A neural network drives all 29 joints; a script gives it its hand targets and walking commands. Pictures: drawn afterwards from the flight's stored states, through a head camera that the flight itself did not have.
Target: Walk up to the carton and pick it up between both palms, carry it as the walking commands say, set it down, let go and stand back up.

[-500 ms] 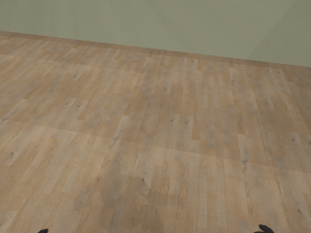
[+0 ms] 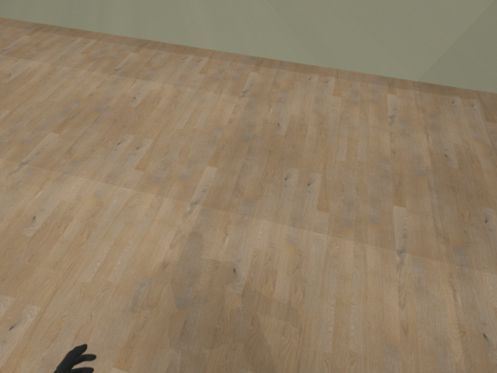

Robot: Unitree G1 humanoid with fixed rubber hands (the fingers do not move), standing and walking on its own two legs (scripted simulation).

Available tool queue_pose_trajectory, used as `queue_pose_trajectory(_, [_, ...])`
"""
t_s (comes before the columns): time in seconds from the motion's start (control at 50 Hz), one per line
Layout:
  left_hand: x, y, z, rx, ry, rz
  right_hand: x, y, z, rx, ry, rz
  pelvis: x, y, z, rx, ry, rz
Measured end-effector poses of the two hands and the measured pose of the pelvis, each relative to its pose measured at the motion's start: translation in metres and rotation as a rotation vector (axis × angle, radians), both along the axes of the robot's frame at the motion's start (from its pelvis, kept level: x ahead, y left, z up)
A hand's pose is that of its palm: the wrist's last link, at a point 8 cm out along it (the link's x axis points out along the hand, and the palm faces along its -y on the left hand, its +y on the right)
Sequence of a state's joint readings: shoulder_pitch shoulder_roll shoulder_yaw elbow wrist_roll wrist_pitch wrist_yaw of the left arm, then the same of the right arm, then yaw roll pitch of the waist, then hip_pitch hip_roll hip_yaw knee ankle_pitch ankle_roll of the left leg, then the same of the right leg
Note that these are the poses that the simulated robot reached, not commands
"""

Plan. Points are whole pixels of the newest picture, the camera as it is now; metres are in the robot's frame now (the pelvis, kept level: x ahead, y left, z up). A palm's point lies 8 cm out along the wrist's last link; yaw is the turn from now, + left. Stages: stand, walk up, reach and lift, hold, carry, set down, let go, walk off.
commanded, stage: walk up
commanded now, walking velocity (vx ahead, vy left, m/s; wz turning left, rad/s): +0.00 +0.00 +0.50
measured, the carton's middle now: out of the picture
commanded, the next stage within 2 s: none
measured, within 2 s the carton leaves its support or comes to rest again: neither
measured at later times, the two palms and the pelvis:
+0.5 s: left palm out of the picture -0.05 +0.28 -0.15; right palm (373, 336) +0.20 -0.23 -0.12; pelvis -0.02 -0.01 -0.02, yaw +17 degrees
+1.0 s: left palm out of the picture -0.08 +0.23 -0.09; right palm (373, 330) +0.21 -0.24 -0.13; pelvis -0.02 -0.05 +0.00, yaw +31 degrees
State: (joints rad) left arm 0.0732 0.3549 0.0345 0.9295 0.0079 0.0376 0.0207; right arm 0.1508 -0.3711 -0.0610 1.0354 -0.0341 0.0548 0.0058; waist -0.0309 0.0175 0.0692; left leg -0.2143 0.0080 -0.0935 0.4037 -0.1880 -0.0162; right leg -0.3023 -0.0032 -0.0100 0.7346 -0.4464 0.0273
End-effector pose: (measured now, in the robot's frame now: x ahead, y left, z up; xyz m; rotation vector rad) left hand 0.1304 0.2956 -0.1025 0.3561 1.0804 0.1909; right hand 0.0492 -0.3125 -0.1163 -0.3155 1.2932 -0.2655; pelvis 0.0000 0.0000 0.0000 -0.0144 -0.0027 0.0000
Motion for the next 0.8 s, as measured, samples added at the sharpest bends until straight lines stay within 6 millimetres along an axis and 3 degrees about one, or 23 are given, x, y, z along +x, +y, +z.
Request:
queue_pose_trajectory(0.1, [-0.045,-0.028,-0.017,0.001,0.054,0.072,0.014,-0.007,-0.024,0.049,0.006,0.065,-0.008,-0.023,-0.013,0.023,0.002,0.052])
queue_pose_trajectory(0.16, [-0.087,-0.040,-0.018,-0.006,0.139,0.130,0.033,0.001,-0.027,0.084,-0.017,0.109,-0.010,-0.030,-0.009,0.026,-0.012,0.094])
queue_pose_trajectory(0.22, [-0.116,-0.045,-0.014,-0.009,0.169,0.189,0.052,0.013,-0.026,0.126,-0.032,0.159,-0.010,-0.033,-0.006,0.037,-0.020,0.132])
queue_pose_trajectory(0.36, [-0.154,-0.035,-0.021,-0.021,0.152,0.296,0.109,0.049,-0.020,0.162,-0.109,0.301,-0.014,-0.029,-0.010,0.048,-0.020,0.219])
queue_pose_trajectory(0.46, [-0.180,-0.015,-0.044,-0.051,0.160,0.356,0.145,0.076,-0.012,0.124,-0.199,0.393,-0.020,-0.013,-0.023,0.029,-0.001,0.275])
queue_pose_trajectory(0.52, [-0.185,-0.014,-0.049,-0.074,0.151,0.382,0.144,0.078,-0.006,0.085,-0.188,0.424,-0.024,-0.010,-0.021,0.035,-0.004,0.308])
queue_pose_trajectory(0.64, [-0.180,-0.024,-0.040,-0.111,0.113,0.403,0.133,0.073,0.005,0.057,-0.153,0.423,-0.025,-0.010,-0.010,0.017,-0.006,0.362])
queue_pose_trajectory(0.8, [-0.153,-0.033,-0.017,-0.050,-0.018,0.441,0.138,0.064,-0.009,0.102,-0.133,0.470,-0.018,-0.034,-0.010,0.025,0.010,0.437])
